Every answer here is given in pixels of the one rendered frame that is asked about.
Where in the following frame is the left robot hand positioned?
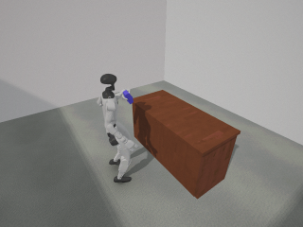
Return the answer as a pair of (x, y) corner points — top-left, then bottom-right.
(119, 88), (131, 100)

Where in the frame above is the right robot foot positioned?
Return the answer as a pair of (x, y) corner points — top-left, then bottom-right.
(114, 176), (132, 183)

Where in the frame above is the robot right forearm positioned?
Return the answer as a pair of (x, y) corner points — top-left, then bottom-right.
(106, 124), (128, 144)

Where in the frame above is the robot foot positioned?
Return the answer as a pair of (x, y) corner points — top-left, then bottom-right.
(109, 159), (121, 166)
(114, 176), (132, 183)

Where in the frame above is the left robot upper arm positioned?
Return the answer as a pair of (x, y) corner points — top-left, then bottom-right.
(97, 87), (106, 107)

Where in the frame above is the robot left forearm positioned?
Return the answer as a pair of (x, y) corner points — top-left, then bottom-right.
(116, 93), (121, 100)

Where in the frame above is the right robot hand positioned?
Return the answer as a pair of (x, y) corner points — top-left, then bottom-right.
(124, 139), (139, 152)

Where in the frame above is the left robot foot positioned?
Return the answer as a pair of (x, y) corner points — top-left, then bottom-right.
(109, 159), (121, 166)

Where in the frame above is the right robot upper arm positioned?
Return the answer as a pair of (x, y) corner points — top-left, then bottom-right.
(104, 99), (116, 130)

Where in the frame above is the sponge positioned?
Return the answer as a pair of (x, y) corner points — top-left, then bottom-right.
(122, 90), (134, 104)

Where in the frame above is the table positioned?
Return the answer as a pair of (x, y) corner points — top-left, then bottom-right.
(132, 90), (241, 200)

